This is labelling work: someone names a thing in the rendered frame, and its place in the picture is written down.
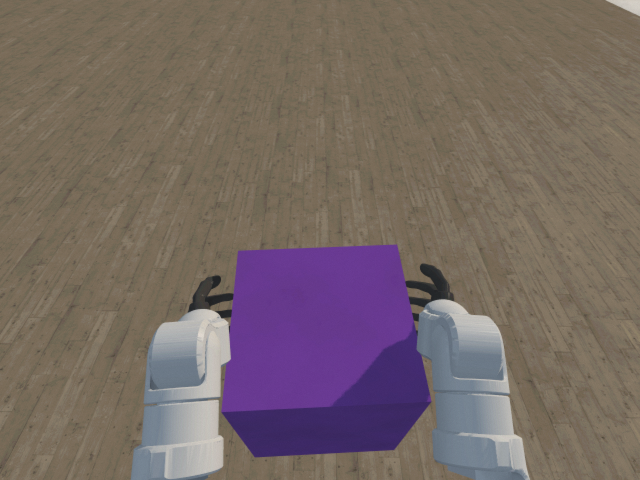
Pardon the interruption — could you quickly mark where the robot right forearm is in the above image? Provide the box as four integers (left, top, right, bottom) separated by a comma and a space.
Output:
417, 299, 530, 480

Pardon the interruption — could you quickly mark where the left robot hand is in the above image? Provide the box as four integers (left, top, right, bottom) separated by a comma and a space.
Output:
188, 275, 234, 333

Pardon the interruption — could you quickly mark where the carton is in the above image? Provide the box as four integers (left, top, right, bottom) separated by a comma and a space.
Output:
221, 245, 432, 457

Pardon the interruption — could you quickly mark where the robot left forearm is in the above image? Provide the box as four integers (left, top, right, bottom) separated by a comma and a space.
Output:
131, 309, 231, 480

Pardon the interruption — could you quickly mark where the right robot hand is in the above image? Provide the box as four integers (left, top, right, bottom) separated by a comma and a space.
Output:
405, 263, 454, 335

